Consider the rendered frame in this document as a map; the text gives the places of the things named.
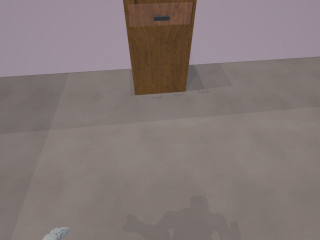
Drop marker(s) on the cabinet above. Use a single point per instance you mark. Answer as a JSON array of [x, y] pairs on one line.
[[159, 54]]

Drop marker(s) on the drawer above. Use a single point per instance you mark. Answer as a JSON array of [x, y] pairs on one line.
[[143, 14]]

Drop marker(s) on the handle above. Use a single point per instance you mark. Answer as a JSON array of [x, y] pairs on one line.
[[161, 17]]

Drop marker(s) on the left robot hand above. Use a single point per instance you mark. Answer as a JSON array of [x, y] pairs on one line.
[[57, 233]]

